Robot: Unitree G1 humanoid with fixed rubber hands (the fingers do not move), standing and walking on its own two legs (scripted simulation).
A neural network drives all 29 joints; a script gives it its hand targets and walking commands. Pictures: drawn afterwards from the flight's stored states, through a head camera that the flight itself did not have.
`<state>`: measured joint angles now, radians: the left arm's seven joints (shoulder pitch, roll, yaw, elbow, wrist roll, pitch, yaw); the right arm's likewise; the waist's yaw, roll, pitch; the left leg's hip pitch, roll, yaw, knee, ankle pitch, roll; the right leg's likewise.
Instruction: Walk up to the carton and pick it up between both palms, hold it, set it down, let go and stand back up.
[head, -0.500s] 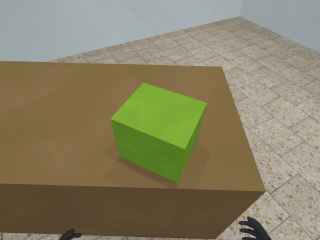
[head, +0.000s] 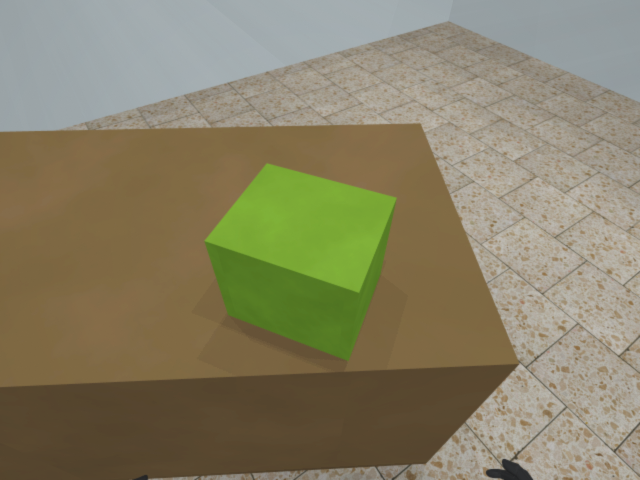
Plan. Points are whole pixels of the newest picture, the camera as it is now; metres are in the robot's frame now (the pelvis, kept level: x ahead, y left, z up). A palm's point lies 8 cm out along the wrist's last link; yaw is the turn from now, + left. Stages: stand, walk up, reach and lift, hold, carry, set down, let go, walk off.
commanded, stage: walk up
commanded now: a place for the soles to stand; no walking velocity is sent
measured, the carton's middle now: (306, 260) +0.44 +0.04 +0.00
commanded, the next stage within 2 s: reach and lift in 0.74 s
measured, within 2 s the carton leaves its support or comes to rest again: neither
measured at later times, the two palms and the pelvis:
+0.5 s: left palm out of the picture +0.12 +0.25 -0.09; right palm out of the picture +0.08 -0.28 -0.10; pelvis -0.01 +0.00 -0.01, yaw -5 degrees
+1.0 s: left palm (155, 463) +0.17 +0.22 -0.09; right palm out of the picture +0.12 -0.27 -0.10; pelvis -0.02 -0.01 -0.02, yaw +0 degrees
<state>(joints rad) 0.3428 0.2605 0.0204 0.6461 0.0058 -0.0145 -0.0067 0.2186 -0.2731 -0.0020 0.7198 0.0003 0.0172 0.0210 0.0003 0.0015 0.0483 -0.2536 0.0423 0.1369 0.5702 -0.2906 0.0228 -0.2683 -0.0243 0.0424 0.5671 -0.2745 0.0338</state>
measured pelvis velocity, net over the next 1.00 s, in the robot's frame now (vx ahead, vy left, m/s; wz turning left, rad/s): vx -0.02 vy -0.01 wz -0.01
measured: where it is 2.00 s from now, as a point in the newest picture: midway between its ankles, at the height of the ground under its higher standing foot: outside the picture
